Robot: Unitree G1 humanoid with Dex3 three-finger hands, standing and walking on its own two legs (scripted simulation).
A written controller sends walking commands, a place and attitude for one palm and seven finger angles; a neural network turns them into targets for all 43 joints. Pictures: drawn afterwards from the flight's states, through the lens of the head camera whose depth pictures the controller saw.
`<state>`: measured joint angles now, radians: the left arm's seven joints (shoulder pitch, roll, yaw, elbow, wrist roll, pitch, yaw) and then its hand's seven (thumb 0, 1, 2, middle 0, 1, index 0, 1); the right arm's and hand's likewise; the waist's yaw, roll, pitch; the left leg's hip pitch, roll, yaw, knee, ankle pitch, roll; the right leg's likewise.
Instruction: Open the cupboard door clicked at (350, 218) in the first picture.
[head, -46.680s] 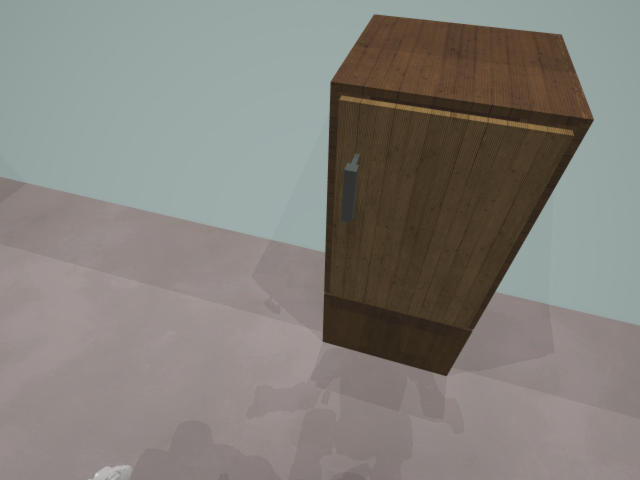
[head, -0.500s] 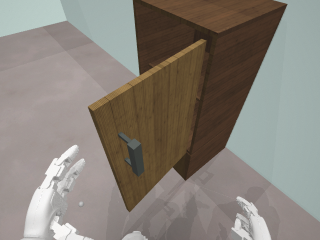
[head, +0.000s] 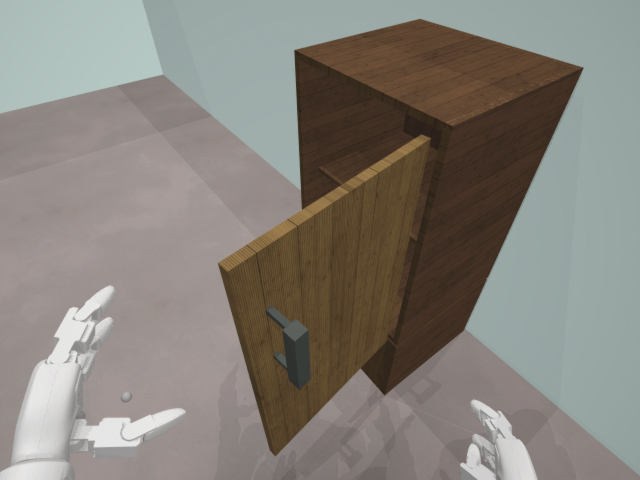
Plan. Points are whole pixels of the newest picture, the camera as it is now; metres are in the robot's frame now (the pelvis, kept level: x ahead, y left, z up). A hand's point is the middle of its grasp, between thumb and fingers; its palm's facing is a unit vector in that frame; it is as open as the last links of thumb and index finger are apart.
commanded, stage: draw the hand back to the body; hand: left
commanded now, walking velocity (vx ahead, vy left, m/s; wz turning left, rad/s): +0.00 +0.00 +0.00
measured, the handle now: (287, 347) +0.30 +0.08 +0.00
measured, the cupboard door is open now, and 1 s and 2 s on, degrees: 99 99 99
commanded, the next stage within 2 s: step back with the hand held close in 0.76 s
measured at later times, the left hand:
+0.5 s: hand (81, 310) +0.21 +0.25 +0.19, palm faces +0.46 -0.79 -0.40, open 8.0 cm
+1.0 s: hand (102, 310) +0.21 +0.22 +0.19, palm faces +0.43 -0.79 -0.44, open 7.4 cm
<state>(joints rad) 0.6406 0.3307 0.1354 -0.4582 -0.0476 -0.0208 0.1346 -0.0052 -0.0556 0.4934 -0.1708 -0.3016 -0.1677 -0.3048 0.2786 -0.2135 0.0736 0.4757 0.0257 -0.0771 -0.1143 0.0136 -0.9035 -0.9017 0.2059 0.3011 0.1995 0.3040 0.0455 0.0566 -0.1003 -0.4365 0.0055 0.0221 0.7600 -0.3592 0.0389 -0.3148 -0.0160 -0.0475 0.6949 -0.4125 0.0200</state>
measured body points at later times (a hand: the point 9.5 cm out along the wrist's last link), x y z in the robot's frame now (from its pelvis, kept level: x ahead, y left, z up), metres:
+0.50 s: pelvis +0.02 -0.02 +0.02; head +0.00 -0.04 +0.47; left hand +0.18 +0.29 +0.21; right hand +0.21 -0.24 -0.05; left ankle +0.02 +0.09 -0.71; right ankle -0.03 -0.14 -0.71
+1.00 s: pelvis +0.01 -0.04 +0.03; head +0.00 -0.06 +0.48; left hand +0.18 +0.26 +0.22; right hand +0.20 -0.27 -0.06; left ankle +0.02 +0.09 -0.71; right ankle -0.03 -0.14 -0.71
